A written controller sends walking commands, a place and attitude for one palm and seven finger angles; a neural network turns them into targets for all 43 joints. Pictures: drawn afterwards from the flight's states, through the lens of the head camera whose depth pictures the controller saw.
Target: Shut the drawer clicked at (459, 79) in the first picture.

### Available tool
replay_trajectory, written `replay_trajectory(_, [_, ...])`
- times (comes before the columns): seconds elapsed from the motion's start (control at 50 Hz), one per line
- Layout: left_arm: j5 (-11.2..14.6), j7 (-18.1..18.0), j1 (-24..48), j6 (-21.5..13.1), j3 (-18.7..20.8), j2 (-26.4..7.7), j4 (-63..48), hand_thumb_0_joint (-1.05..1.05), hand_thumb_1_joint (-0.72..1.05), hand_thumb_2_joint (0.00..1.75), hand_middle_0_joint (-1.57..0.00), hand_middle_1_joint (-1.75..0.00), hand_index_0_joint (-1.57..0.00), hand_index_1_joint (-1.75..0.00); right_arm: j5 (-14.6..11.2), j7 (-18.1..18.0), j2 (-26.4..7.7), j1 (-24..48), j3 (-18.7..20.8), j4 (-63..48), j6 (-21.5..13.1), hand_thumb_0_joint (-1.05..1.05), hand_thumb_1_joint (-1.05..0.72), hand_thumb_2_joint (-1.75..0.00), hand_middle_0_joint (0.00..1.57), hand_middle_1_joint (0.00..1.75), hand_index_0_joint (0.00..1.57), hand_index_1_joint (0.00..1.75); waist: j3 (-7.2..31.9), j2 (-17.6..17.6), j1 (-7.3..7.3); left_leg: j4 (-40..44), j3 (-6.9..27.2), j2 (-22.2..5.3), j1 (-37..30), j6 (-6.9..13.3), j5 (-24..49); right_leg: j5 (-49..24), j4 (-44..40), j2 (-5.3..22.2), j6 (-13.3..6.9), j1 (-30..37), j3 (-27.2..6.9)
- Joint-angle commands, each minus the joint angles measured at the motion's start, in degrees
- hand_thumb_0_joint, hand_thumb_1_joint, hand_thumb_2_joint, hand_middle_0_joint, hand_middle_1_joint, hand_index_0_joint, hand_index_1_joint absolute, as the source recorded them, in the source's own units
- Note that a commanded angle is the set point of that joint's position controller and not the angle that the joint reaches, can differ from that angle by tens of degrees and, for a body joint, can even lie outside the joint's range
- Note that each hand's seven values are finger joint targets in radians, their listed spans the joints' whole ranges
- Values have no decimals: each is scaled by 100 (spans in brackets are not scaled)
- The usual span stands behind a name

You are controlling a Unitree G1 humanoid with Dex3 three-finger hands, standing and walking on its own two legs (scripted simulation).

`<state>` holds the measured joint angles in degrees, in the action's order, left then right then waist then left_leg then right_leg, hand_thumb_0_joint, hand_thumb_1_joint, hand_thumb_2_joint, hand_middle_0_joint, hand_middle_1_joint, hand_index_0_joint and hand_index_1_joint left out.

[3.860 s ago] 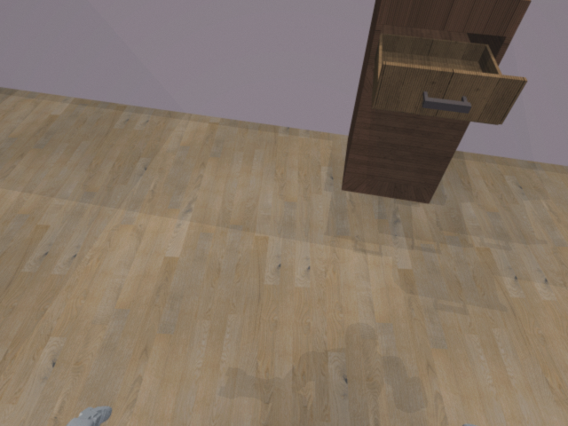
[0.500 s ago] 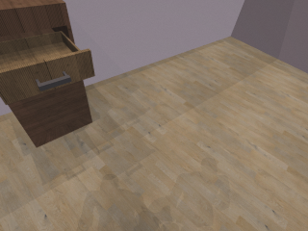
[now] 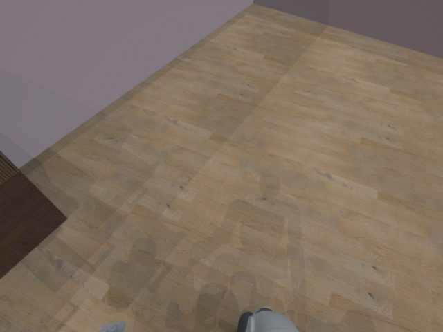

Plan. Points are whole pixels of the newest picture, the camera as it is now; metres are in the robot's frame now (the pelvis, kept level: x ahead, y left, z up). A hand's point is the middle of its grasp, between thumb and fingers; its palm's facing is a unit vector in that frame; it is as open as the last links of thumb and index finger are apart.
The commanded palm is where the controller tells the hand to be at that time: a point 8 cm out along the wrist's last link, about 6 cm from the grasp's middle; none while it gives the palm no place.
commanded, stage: walk to a spot facing it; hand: left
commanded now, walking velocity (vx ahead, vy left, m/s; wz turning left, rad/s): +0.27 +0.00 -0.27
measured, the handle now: out of the picture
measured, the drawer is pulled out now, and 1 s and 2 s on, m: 0.29 0.29 0.29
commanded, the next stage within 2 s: turn to face it in 0.04 s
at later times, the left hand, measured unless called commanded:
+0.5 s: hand (129, 309) +0.19 +0.20 -0.18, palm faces +0.17 -0.97 -0.15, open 7.3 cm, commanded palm none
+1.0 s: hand (109, 290) +0.22 +0.24 -0.14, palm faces +0.39 -0.89 -0.26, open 7.4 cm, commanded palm none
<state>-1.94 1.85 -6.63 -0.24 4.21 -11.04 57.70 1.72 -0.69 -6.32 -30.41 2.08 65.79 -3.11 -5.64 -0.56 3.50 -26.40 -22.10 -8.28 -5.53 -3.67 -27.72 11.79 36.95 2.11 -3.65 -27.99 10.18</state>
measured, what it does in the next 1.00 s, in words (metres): walks ahead, turning left: right foot, then left foot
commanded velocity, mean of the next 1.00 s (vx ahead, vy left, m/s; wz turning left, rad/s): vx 0.02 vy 0.00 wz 0.53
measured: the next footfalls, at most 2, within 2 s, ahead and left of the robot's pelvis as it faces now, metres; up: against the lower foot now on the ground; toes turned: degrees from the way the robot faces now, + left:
right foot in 0.02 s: +0.16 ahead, -0.10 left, +0.00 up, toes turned -9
left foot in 0.48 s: +0.27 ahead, +0.12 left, +0.00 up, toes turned +15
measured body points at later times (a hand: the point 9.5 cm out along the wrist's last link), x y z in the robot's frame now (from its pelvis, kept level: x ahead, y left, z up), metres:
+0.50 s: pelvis +0.16 +0.02 +0.00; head +0.18 +0.05 +0.44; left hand +0.18 +0.25 -0.17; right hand +0.26 -0.22 -0.13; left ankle +0.23 +0.11 -0.72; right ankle +0.12 -0.09 -0.72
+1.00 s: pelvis +0.19 +0.00 +0.01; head +0.22 +0.02 +0.46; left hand +0.20 +0.28 -0.12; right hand +0.33 -0.22 -0.13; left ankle +0.23 +0.11 -0.72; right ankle +0.23 -0.14 -0.70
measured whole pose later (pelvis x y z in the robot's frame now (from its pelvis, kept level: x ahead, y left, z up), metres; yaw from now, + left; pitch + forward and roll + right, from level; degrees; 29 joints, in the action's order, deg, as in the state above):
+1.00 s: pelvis +0.19 +0.00 +0.01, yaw +22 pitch +1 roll -2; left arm -0.6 -1.5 -8.2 2.4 4.2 -12.4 51.0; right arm 1.4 0.7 -12.8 -12.6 5.0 53.1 2.6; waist -2.6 -2.0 2.6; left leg -27.4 5.5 4.2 22.1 3.2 -6.3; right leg 23.7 42.4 1.0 4.0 -20.0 0.3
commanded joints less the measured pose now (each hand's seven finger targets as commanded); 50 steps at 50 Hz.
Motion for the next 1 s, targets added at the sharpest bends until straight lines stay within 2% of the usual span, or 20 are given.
replay_trajectory(0.0, [43, -157, -2551, -317, 354, -1465, 313, 0, 90, 90, -20, -30, -20, -30, -210, -16, -575, 123, 129, -664, -153, 0, -90, -90, 20, 30, 20, 30, 2121, 1287, -1206, -4922, 675, 240, 3779, 91, -346, -1587, -1028, 2136, -1249, 4899, -3513])
replay_trajectory(0.02, [183, -214, -2423, -252, 357, -1585, 267, 0, 90, 90, -20, -30, -20, -30, -199, -60, -703, 687, 136, -842, -125, 0, -90, -90, 20, 30, 20, 30, 1842, 624, -1203, -5605, 1560, 254, 4151, 221, -573, -2302, -1617, 2408, -1502, 4325, -3914])
replay_trajectory(0.04, [166, -220, -1881, -261, 306, -1420, 125, 0, 90, 90, -20, -30, -20, -30, -151, -54, -582, 725, 171, -843, -110, 0, -90, -90, 20, 30, 20, 30, 1573, 784, -943, -5769, 1955, 34, 4195, 228, 61, -1740, -1757, 2260, -1272, 3684, -3456])
replay_trajectory(0.08, [156, -260, -1126, -321, 93, -740, -2, 0, 90, 90, -20, -30, -20, -30, -48, -39, -565, 838, 142, -679, 8, 0, -90, -90, 20, 30, 20, 30, 647, 326, -539, -5133, 2049, -303, 3836, 223, 750, -1550, -2015, 1736, -830, 2013, -2334])
replay_trajectory(0.14, [84, -304, -704, -405, -26, -490, -22, 0, 90, 90, -20, -30, -20, -30, -21, -29, -302, 262, 84, -420, 215, 0, -90, -90, 20, 30, 20, 30, 572, 282, -28, -4231, 1953, -248, 3279, 125, 919, -2032, -2148, 1368, -636, 1123, -1255])
replay_trajectory(0.22, [96, -305, -640, -412, -113, -320, -26, 0, 90, 90, -20, -30, -20, -30, -65, 11, -234, 565, 57, -545, 319, 0, -90, -90, 20, 30, 20, 30, 484, 595, 20, -3245, 1934, -94, 3187, 72, 1403, -2178, -2246, 1212, -484, 1038, -652])
replay_trajectory(0.3, [91, -313, -739, -324, -93, -434, -18, 0, 90, 90, -20, -30, -20, -30, -66, 72, -421, 1378, 46, -822, 303, 0, -90, -90, 20, 30, 20, 30, 267, 802, -245, -2163, 1723, 52, 3276, 78, 1437, -2337, -2053, 1366, -396, 1602, -444])
replay_trajectory(0.36, [72, -353, -845, -216, 4, -690, -52, 0, 90, 90, -20, -30, -20, -30, -62, 125, -547, 1820, 63, -1064, 317, 0, -90, -90, 20, 30, 20, 30, 201, 647, -394, -1672, 1610, 127, 3112, 152, 1248, -2331, -1699, 1640, -333, 1879, -402])
replay_trajectory(0.42, [88, -360, -858, -118, 68, -830, -132, 0, 90, 90, -20, -30, -20, -30, -27, 140, -812, 1567, 136, -1135, 347, 0, -90, -90, 20, 30, 20, 30, 425, 417, -231, -864, 1534, 338, 2376, 266, 1594, -2512, -601, 1567, -70, 1997, -110])
replay_trajectory(0.44, [126, -345, -900, -89, 88, -817, -222, 0, 90, 90, -20, -30, -20, -30, 3, 131, -1083, 1141, 207, -1109, 324, 0, -90, -90, 20, 30, 20, 30, 788, -131, -48, -368, 1840, 195, 1595, 441, 2924, -2089, 369, 1328, 196, 1639, 123])
replay_trajectory(0.46, [209, -328, -1046, -64, 81, -561, -405, 0, 90, 90, -20, -30, -20, -30, 53, 97, -1674, 797, 333, -1156, 290, 0, -90, -90, 20, 30, 20, 30, 1113, -1623, 30, 42, 3662, -1124, 674, 1174, 5150, 272, 1766, 568, 663, 380, 353])
replay_trajectory(0.48, [150, -354, -819, -40, -4, -517, -628, 0, 90, 90, -20, -30, -20, -30, -16, 44, -1908, 541, 355, -1088, 322, 0, -90, -90, 20, 30, 20, 30, 1431, -1899, 151, 535, 4646, -1761, 583, 1796, 5367, 2829, 3070, 127, 724, -70, -266])
replay_trajectory(0.5, [128, -375, -520, 23, 36, -574, -654, 0, 90, 90, -20, -30, -20, -30, -44, -4, -1871, 702, 377, -1078, 322, 0, -90, -90, 20, 30, 20, 30, 1460, -1269, 143, 640, 4569, -1636, 736, 1772, 4151, 2534, 3465, 238, 672, -409, -828])
replay_trajectory(0.54, [89, -302, -336, 29, 98, -555, -640, 0, 90, 90, -20, -30, -20, -30, -38, -25, -1572, 1437, 312, -1345, 306, 0, -90, -90, 20, 30, 20, 30, 864, -559, -125, 824, 3993, -1111, 1546, 1431, 2787, 1633, 3391, 454, 723, -537, -1011])
replay_trajectory(0.56, [80, -279, -538, 71, 118, -523, -563, 0, 90, 90, -20, -30, -20, -30, -38, -24, -1482, 1716, 286, -1441, 292, 0, -90, -90, 20, 30, 20, 30, 841, -595, -267, 949, 3670, -858, 1784, 1267, 2368, 1284, 3261, 460, 750, -369, -983])
replay_trajectory(0.6, [80, -268, -735, 145, 142, -519, -494, 0, 90, 90, -20, -30, -20, -30, -57, -12, -1460, 1856, 289, -1511, 279, 0, -90, -90, 20, 30, 20, 30, 867, -679, -318, 1116, 3418, -577, 2061, 1161, 1935, 968, 2978, 423, 785, -103, -949])
replay_trajectory(0.74, [65, -296, -488, 180, 177, -553, -742, 0, 90, 90, -20, -30, -20, -30, -49, 28, -1574, 1646, 445, -1526, 342, 0, -90, -90, 20, 30, 20, 30, 909, -533, -172, 1132, 3871, -463, 1645, 1303, 1666, 972, 2107, 283, 912, -266, -967])
replay_trajectory(0.84, [97, -320, -233, 164, 160, -588, -957, 0, 90, 90, -20, -30, -20, -30, -31, 37, -1674, 1539, 527, -1527, 398, 0, -90, -90, 20, 30, 20, 30, 1013, -762, -67, 945, 4354, -433, 1443, 1396, 1945, 1298, 1513, 108, 876, -111, -1047])
replay_trajectory(0.94, [150, -358, -622, 157, 126, -607, -999, 0, 90, 90, -20, -30, -20, -30, -13, 60, -1753, 1814, 578, -1681, 482, 0, -90, -90, 20, 30, 20, 30, 1087, -900, -238, 803, 4702, -223, 1971, 1309, 2018, 1273, 317, -158, 721, 882, -1042])
replay_trajectory(0.98, [160, -376, -1073, 125, 161, -714, -925, 0, 90, 90, -20, -30, -20, -30, -48, 89, -1690, 2034, 585, -1781, 519, 0, -90, -90, 20, 30, 20, 30, 1089, -778, -471, 609, 4500, 112, 2677, 961, 1624, 589, -981, -163, 621, 1974, -911])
